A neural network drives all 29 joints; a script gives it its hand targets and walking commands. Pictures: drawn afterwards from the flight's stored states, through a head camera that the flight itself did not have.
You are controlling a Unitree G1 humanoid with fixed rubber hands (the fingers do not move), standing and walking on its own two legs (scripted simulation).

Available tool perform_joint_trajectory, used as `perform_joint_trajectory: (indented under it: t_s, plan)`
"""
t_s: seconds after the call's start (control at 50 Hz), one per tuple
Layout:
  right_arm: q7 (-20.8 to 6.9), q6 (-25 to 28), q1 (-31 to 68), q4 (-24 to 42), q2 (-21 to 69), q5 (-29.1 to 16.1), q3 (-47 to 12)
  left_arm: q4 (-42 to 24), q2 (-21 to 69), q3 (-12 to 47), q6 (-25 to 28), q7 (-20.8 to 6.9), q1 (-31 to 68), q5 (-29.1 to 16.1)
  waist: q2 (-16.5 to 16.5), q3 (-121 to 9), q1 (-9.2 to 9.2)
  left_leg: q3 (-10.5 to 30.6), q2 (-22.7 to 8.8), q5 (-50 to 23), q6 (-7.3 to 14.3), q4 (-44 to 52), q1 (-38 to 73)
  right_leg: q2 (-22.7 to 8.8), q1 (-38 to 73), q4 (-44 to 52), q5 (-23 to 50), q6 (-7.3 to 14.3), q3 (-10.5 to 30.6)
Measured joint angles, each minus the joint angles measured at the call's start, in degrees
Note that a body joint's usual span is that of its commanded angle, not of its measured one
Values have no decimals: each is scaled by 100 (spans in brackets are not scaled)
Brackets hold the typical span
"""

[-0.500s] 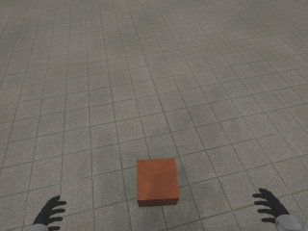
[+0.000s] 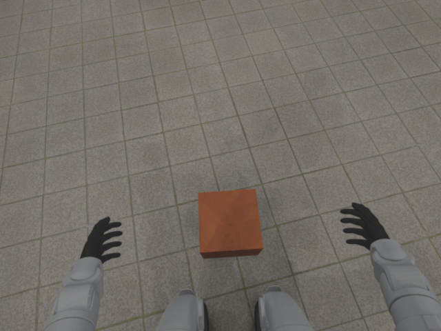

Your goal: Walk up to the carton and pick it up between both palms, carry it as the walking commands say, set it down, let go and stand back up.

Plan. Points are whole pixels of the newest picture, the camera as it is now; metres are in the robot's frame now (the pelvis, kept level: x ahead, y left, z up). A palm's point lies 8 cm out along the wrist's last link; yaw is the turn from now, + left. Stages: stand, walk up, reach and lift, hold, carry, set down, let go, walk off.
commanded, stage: reach and lift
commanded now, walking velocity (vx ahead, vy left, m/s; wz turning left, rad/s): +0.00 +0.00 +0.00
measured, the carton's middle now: (228, 224) +0.43 -0.01 -0.63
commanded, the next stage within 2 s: none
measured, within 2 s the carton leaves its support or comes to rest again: neither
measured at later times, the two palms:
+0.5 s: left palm (127, 202) +0.38 +0.23 -0.13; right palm (330, 187) +0.39 -0.23 -0.13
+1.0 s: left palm (145, 184) +0.44 +0.21 -0.19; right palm (309, 171) +0.46 -0.21 -0.19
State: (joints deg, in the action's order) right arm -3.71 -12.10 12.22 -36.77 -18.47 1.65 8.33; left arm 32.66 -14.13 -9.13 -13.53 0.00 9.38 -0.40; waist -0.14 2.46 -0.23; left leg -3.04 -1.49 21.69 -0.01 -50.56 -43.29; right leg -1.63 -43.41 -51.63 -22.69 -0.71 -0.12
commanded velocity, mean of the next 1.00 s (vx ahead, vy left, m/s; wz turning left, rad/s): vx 0.00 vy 0.00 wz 0.00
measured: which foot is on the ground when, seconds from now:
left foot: down 0.00-1.00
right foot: down 0.00-1.00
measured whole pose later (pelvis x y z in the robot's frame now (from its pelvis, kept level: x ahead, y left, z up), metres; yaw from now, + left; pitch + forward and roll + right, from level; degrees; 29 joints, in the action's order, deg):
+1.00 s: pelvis -0.04 +0.00 -0.08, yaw +1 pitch +47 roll +0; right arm -3.1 -5.9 60.4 -49.2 -16.4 2.5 19.7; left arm 45.9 -12.2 -20.1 -6.3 1.0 58.0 1.6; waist -0.2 -4.6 -0.8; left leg -1.4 -1.9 17.0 0.0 -61.5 -91.8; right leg -1.2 -91.3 -62.1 -18.1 0.0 -1.1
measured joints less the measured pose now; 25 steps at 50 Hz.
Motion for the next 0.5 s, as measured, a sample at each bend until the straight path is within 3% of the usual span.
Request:
perform_joint_trajectory:
  t_s: [0.3, 0.5]
  plan:
    - [84, -236, 2329, -644, -70, -308, 240, 725, -133, -281, -175, 1, 2397, -79, 31, 44, -39, 151, -44, -282, -35, -693, -1903, 30, -1854, -678, 250, 84, -122]
    - [135, 24, 3744, -1304, -52, -354, 457, 1425, -104, -531, 80, 52, 3897, -121, -6, -152, -47, 193, -36, -444, -32, -913, -3093, 21, -3030, -898, 399, 99, -153]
